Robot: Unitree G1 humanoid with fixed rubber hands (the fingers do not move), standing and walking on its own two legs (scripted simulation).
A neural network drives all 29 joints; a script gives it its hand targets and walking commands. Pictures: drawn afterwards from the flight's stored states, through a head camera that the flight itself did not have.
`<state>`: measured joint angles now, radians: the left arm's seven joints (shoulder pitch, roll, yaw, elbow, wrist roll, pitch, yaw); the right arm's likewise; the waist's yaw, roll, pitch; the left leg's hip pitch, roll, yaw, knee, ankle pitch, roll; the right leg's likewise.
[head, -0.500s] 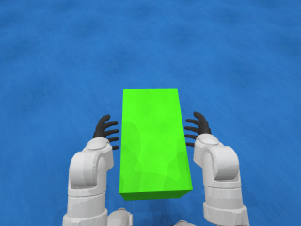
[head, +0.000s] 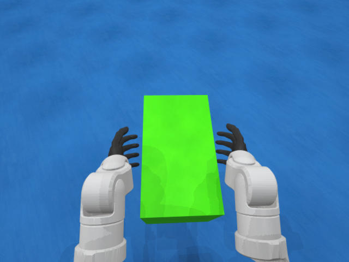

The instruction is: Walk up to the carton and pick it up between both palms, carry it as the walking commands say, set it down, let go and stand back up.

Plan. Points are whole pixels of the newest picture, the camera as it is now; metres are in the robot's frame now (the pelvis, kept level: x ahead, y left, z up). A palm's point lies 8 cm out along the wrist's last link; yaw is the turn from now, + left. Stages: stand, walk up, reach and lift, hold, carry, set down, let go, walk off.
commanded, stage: carry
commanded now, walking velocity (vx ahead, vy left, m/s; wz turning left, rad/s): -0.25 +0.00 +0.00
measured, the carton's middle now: (176, 160) +0.37 +0.02 +0.00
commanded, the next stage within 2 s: none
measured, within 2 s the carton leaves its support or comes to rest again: neither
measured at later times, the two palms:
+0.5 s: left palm out of the picture +0.07 +0.14 +0.10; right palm out of the picture +0.10 -0.11 +0.11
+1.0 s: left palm out of the picture -0.13 +0.11 +0.09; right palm out of the picture -0.12 -0.14 +0.10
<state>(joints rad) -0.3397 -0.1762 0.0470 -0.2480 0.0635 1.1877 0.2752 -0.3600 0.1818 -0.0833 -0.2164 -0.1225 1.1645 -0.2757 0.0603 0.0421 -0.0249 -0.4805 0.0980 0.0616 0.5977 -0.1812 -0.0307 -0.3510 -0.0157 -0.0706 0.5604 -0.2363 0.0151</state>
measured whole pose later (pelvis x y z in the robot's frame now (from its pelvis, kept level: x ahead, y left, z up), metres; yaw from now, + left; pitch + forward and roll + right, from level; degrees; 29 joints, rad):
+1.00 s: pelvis -0.41 -0.03 +0.01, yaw +2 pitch +2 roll -1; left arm -0.29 -0.16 0.07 -0.20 0.10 1.20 0.27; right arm -0.32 0.17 -0.04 -0.18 -0.07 1.21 -0.26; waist -0.01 -0.01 -0.03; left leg -0.32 0.03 0.03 0.59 -0.30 0.00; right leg -0.61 -0.02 -0.05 0.82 -0.39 0.03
